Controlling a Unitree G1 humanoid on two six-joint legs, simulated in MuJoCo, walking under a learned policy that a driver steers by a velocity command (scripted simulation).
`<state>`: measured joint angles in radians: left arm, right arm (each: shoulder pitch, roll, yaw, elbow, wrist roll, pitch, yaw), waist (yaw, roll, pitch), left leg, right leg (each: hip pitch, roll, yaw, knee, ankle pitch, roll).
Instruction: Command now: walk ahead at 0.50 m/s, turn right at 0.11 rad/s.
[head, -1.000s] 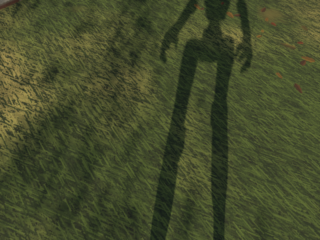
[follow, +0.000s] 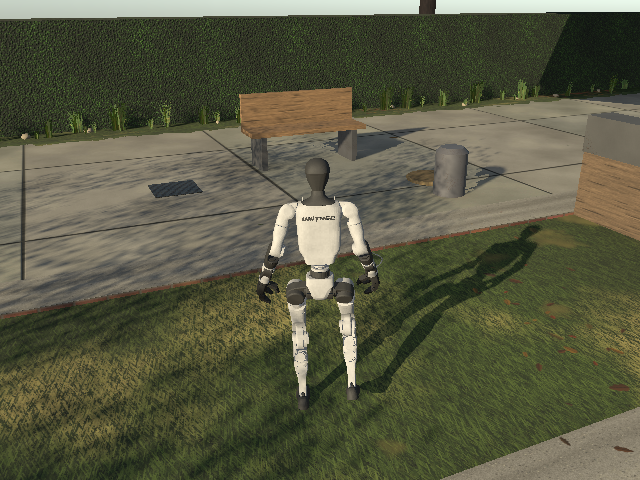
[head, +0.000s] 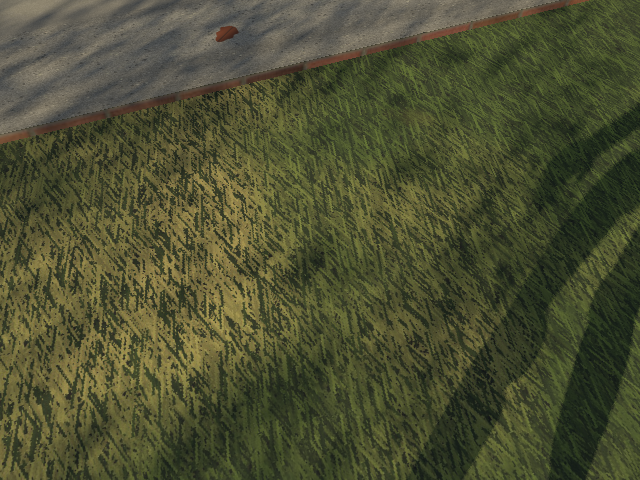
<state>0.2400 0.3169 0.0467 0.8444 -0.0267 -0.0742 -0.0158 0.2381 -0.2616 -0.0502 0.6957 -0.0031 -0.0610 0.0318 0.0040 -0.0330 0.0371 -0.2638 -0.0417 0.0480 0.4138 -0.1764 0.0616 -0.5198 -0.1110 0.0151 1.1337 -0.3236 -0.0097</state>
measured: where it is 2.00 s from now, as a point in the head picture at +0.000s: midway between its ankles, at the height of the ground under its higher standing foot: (544, 287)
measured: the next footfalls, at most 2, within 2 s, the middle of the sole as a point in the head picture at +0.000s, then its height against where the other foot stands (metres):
right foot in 0.36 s outside the picture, level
left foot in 0.82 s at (356, 382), level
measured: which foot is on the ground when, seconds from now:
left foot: down 0.00-0.36, up 0.38-0.80, down 0.82-1.00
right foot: up 0.00-0.34, down 0.36-0.84, up 0.86-1.00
